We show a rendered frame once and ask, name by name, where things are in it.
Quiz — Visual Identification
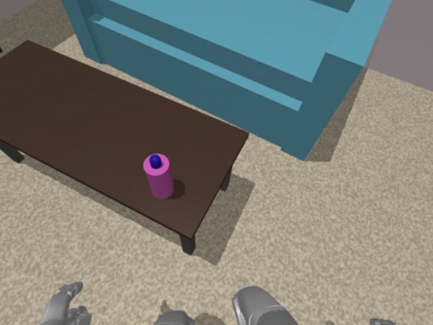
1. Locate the coffee table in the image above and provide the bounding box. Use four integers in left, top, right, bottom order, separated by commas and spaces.
0, 40, 249, 255

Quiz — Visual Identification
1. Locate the sofa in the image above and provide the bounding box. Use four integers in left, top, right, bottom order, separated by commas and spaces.
61, 0, 392, 161

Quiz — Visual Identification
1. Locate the bottle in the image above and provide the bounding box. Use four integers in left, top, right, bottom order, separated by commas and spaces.
143, 154, 174, 199

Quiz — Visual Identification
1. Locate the left robot hand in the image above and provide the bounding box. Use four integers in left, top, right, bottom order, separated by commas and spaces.
39, 282, 92, 325

